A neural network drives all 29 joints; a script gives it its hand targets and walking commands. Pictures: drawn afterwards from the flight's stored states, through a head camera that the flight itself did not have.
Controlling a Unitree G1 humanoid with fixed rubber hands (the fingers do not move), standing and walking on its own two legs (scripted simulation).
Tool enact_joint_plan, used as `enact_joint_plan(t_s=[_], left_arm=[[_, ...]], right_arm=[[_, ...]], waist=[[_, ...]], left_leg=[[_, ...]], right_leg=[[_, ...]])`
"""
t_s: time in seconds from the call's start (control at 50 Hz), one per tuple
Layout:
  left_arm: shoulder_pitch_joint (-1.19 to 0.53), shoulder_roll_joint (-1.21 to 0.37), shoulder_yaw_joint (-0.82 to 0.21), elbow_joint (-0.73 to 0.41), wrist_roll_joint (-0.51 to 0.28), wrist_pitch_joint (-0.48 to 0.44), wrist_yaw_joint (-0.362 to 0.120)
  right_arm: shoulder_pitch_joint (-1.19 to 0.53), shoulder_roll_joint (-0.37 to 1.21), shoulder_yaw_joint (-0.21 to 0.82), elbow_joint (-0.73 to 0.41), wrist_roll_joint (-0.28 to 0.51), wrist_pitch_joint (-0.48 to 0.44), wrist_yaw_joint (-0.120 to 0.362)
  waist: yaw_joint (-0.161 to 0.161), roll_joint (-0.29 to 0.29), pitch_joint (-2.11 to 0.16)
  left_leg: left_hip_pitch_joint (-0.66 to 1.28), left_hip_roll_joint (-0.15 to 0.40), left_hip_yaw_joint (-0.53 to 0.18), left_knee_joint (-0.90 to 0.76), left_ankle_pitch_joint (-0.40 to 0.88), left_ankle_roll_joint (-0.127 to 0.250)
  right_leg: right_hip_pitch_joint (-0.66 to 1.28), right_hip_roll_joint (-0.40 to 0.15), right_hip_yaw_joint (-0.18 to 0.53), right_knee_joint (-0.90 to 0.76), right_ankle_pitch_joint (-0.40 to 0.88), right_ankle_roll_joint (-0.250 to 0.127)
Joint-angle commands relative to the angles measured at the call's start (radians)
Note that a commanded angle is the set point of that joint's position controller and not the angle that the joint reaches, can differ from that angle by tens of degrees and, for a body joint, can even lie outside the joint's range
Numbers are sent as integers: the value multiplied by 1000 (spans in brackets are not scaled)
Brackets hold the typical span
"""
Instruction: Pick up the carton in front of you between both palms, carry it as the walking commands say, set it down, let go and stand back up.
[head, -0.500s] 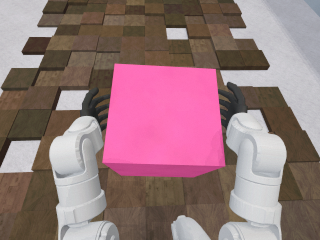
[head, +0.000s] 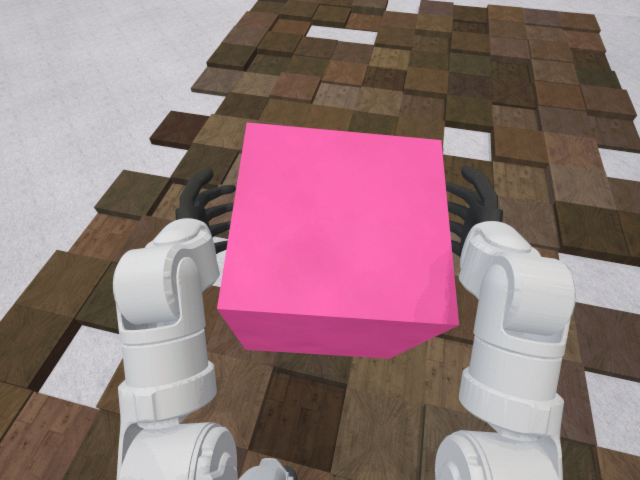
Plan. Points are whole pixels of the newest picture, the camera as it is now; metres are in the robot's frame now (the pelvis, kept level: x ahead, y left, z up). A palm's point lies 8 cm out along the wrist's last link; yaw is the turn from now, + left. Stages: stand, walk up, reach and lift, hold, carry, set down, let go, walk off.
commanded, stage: carry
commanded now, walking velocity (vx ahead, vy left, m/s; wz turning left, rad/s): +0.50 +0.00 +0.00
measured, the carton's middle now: (329, 259) +0.38 +0.03 +0.06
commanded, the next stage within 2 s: none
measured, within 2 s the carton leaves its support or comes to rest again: neither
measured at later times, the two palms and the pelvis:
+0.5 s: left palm (274, 84) +0.72 +0.15 +0.09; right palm (448, 84) +0.72 -0.14 +0.10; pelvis +0.39 +0.00 -0.02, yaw -1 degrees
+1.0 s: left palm out of the picture +1.14 +0.12 +0.14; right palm out of the picture +1.10 -0.17 +0.15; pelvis +0.77 +0.02 +0.01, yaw -1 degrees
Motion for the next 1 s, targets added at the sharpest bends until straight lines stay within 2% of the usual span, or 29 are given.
enact_joint_plan(t_s=[0.0, 0.04, 0.06, 0.08, 0.1, 0.12, 0.18, 0.22, 0.26, 0.4, 0.46, 0.48, 0.5, 0.52, 0.54, 0.56, 0.58, 0.62, 0.66, 0.72, 0.78, 0.8, 0.82, 0.84, 0.86, 0.88, 0.9, 0.94, 0.98], left_arm=[[-622, -861, -707, -99, -370, -13, -168], [-513, -851, -679, -64, -315, -12, -173], [-514, -855, -684, -36, -294, -8, -177], [-528, -874, -696, -66, -287, -4, -183], [-582, -843, -715, -105, -305, 0, -184], [-608, -866, -738, -135, -341, 13, -184], [-526, -888, -715, -73, -296, 4, -173], [-484, -910, -699, -19, -258, -17, -172], [-434, -910, -695, 66, -210, -29, -172], [-470, -922, -718, 5, -196, -92, -170], [-416, -868, -718, 18, -215, -98, -171], [-449, -886, -731, 4, -237, -99, -174], [-440, -861, -716, 28, -232, -97, -173], [-430, -848, -699, 82, -231, -96, -169], [-360, -843, -682, 142, -241, -87, -167], [-465, -855, -721, 38, -281, -94, -172], [-549, -868, -757, -5, -322, -91, -165], [-602, -913, -753, -57, -359, -81, -161], [-675, -948, -814, -170, -423, -72, -168], [-676, -912, -802, -169, -419, -56, -162], [-577, -862, -772, -79, -390, -29, -152], [-522, -834, -736, -32, -353, -22, -144], [-571, -834, -745, -34, -369, -19, -148], [-600, -863, -748, -45, -378, -18, -155], [-647, -856, -749, -115, -387, -25, -160], [-668, -865, -722, -83, -362, -20, -154], [-656, -851, -692, -112, -342, -25, -145], [-564, -852, -622, -48, -249, -28, -129], [-532, -806, -582, 19, -186, -22, -116]], right_arm=[[-522, 785, 649, 27, 293, -1, 73], [-545, 807, 677, -19, 317, 1, 82], [-522, 796, 683, 7, 314, 4, 91], [-502, 806, 697, 0, 323, 1, 104], [-496, 815, 701, -2, 349, 0, 116], [-491, 793, 693, -15, 358, -9, 119], [-513, 855, 725, -34, 393, -8, 130], [-529, 891, 756, -27, 406, -15, 143], [-553, 881, 770, -8, 415, -34, 161], [-524, 895, 746, 35, 410, -102, 173], [-505, 878, 751, 47, 412, -106, 165], [-501, 855, 731, 43, 384, -110, 159], [-513, 852, 719, 75, 376, -101, 152], [-501, 848, 710, 83, 351, -90, 143], [-484, 796, 690, 109, 332, -78, 125], [-534, 813, 698, 73, 342, -76, 117], [-578, 824, 691, 2, 375, -66, 117], [-537, 805, 648, 70, 337, -54, 104], [-571, 820, 668, -35, 345, -57, 101], [-578, 789, 647, -24, 326, -47, 91], [-559, 709, 669, -46, 331, -39, 87], [-473, 704, 640, 34, 318, -24, 82], [-491, 683, 629, 53, 297, -35, 80], [-491, 693, 627, 68, 299, -41, 81], [-533, 762, 678, 16, 354, -43, 88], [-605, 806, 716, -39, 403, -44, 93], [-643, 844, 737, -71, 437, -42, 101], [-780, 883, 797, -161, 511, -36, 118], [-807, 885, 797, -127, 552, -29, 136]], waist=[[-9, -131, -441], [-81, -127, -537], [-104, -88, -543], [-108, 134, -589], [-120, 244, -585], [-122, 279, -570], [-109, 103, -481], [-131, 47, -476], [-137, 128, -449], [-144, 150, -317], [-57, 188, -400], [-10, 125, -463], [24, -50, -486], [-11, -330, -522], [-7, -313, -493], [39, -239, -477], [49, -254, -477], [17, -16, -433], [-30, -47, -443], [-20, -89, -411], [-70, -99, -449], [-118, -65, -516], [-177, 166, -609], [-228, 429, -615], [-246, 308, -610], [-253, 136, -550], [-244, 55, -528], [-198, 27, -480], [-190, 91, -412]], left_leg=[[120, -75, 108, -204, 143, 11], [510, -51, 126, -319, 328, 39], [722, 45, 40, -262, 348, 76], [957, 260, -207, -204, 662, 118], [1110, 322, -328, -160, 939, 198], [1147, 354, -396, -186, 913, 263], [918, 298, -304, -281, 504, 206], [946, 258, -252, -267, 532, 181], [907, 242, -210, -257, 572, 180], [694, 112, 25, -277, 675, 103], [682, 112, 68, -28, 770, 52], [638, 84, 120, 195, 643, 25], [380, 18, 65, 393, 321, 34], [22, -116, 21, 685, -361, 0], [-48, -67, -44, 767, -340, 18], [-179, -70, -61, 774, -386, 14], [-185, 10, -147, 793, -383, 24], [-174, 27, -80, 705, -288, 23], [-125, 48, -79, 536, -318, 19], [81, -22, 45, 171, -239, 29], [298, -85, 124, -89, 210, 48], [499, -59, 59, -191, 267, 77], [821, 102, -266, -153, 328, 189], [1124, 229, -518, -126, 754, 298], [1211, 227, -540, -92, 838, 314], [1201, 238, -508, -51, 812, 282], [1122, 247, -532, -76, 677, 261], [942, 234, -424, -134, 570, 190], [807, 186, -332, -193, 568, 160]], right_leg=[[374, -181, 88, 49, 807, -55], [224, -142, 18, 226, 797, -5], [10, -130, 7, 361, 619, 21], [-230, -46, 48, 509, -36, 46], [-431, 23, 102, 715, -214, 41], [-558, 12, 94, 823, -228, 36], [-564, -70, 143, 716, -96, 25], [-603, -55, 111, 659, -42, 26], [-634, -49, 76, 620, -19, 29], [-381, 8, -86, 209, 363, 2], [-60, 36, -75, 104, 426, -18], [103, -3, -60, 16, 525, -13], [356, -77, 34, 78, 578, -43], [615, -357, 431, 157, 980, -207], [561, -343, 426, 118, 1034, -235], [571, -363, 440, 119, 829, -262], [450, -416, 581, 112, 506, -296], [304, -322, 490, 19, 294, -225], [194, -326, 423, -24, 103, -203], [54, -252, 225, -10, 259, -143], [67, -145, 26, 232, 653, -42], [-3, -105, -5, 382, 662, 3], [-284, -54, 36, 662, 590, 50], [-660, 72, 57, 953, -94, 73], [-825, 53, 121, 1063, -278, 36], [-923, 9, 174, 1070, -294, 9], [-923, -10, 187, 1032, -288, -3], [-796, -31, 146, 840, -128, -11], [-722, -27, 88, 731, -23, -1]])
